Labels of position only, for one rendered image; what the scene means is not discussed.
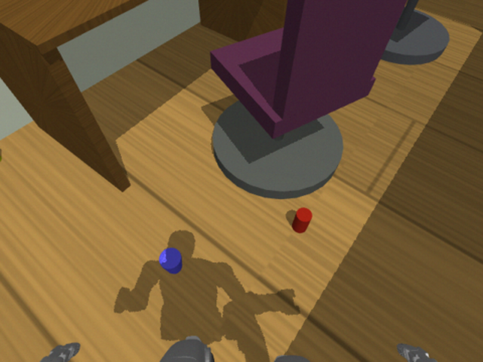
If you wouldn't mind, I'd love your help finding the right robot hand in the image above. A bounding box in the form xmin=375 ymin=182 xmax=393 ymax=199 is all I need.
xmin=397 ymin=343 xmax=438 ymax=362

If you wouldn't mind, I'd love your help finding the office chair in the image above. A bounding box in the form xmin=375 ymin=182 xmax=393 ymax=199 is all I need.
xmin=210 ymin=0 xmax=407 ymax=199
xmin=381 ymin=0 xmax=450 ymax=65

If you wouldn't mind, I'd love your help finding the desk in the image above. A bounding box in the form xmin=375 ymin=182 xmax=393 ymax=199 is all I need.
xmin=0 ymin=0 xmax=288 ymax=192

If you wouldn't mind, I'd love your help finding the left robot hand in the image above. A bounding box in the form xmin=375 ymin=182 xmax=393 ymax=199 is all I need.
xmin=40 ymin=342 xmax=80 ymax=362

